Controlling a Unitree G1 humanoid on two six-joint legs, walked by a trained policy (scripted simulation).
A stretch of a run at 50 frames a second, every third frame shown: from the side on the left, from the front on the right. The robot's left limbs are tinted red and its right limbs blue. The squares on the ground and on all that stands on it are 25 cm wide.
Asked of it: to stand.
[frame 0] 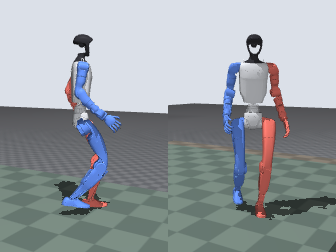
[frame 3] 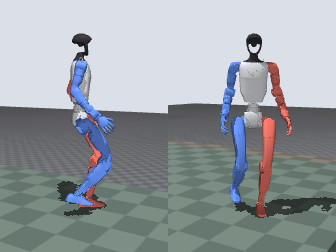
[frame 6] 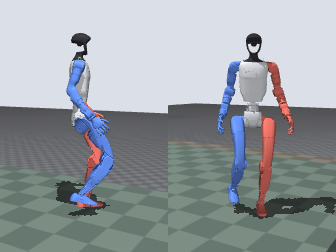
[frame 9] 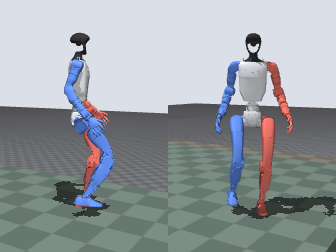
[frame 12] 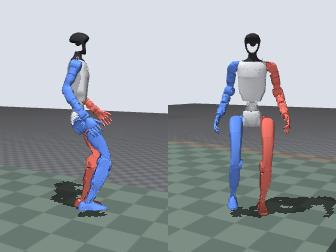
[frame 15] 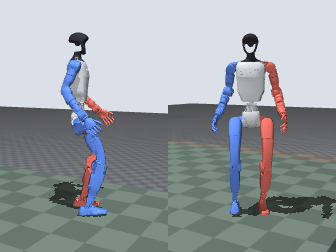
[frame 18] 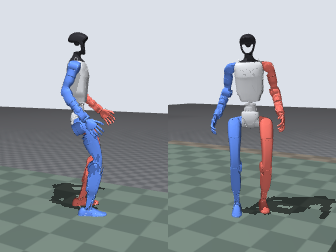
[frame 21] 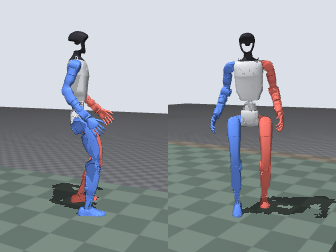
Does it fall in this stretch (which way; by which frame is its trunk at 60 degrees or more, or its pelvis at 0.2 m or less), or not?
no
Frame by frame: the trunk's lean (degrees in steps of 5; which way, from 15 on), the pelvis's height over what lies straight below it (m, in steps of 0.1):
0: 0, 0.8
3: 0, 0.8
6: 0, 0.8
9: 0, 0.8
12: 0, 0.8
15: 0, 0.8
18: 0, 0.8
21: 5, 0.8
